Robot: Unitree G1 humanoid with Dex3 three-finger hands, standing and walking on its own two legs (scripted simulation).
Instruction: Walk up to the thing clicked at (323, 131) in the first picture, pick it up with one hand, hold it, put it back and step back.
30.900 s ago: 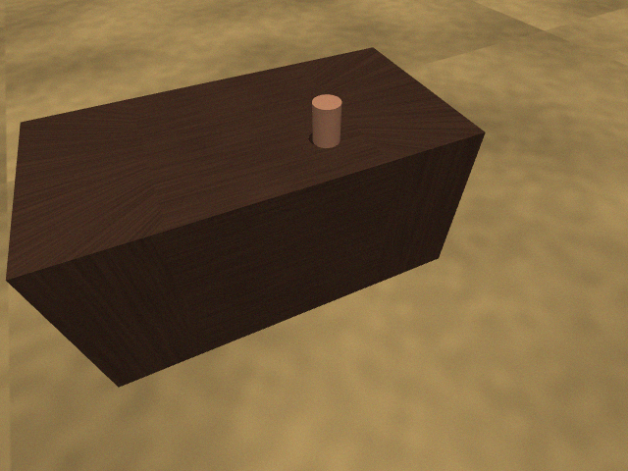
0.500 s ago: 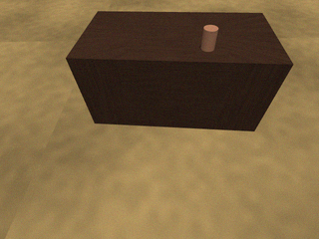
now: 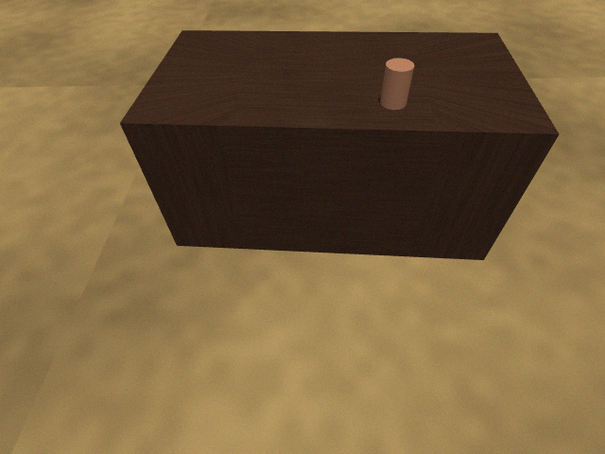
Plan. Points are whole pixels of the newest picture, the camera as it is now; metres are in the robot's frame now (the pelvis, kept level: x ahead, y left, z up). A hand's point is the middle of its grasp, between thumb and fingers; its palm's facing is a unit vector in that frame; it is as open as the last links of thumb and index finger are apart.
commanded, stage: step back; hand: right
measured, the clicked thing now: (396, 84) +1.11 -0.23 -0.10
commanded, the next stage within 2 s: stand in 0.32 s
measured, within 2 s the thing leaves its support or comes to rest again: neither
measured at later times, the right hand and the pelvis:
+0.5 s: hand out of the picture +0.13 -0.23 -0.14, palm faces +0.00 +0.95 -0.31, open 7.4 cm; pelvis +0.02 +0.01 +0.02, yaw -2 degrees
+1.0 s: hand out of the picture +0.06 -0.26 -0.14, palm faces +0.01 +0.95 -0.32, open 7.4 cm; pelvis +0.01 +0.00 +0.02, yaw -1 degrees
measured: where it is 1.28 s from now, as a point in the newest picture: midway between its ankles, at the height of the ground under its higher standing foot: outside the picture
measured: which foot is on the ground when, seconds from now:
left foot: up 0.00-0.00, down 0.02-1.00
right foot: down 0.00-1.00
